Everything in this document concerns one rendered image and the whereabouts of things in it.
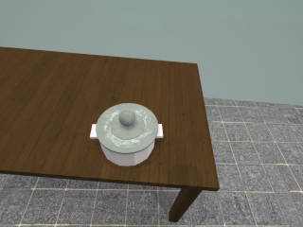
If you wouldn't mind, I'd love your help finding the lid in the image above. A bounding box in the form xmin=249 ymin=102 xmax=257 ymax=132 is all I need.
xmin=96 ymin=103 xmax=159 ymax=155

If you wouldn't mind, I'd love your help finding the knob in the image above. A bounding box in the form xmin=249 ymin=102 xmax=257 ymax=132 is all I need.
xmin=118 ymin=110 xmax=135 ymax=127

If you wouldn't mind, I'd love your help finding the table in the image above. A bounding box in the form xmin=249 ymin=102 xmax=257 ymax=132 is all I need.
xmin=0 ymin=46 xmax=220 ymax=222

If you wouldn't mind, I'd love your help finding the pot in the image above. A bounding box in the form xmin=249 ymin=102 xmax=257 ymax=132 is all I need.
xmin=90 ymin=124 xmax=164 ymax=166

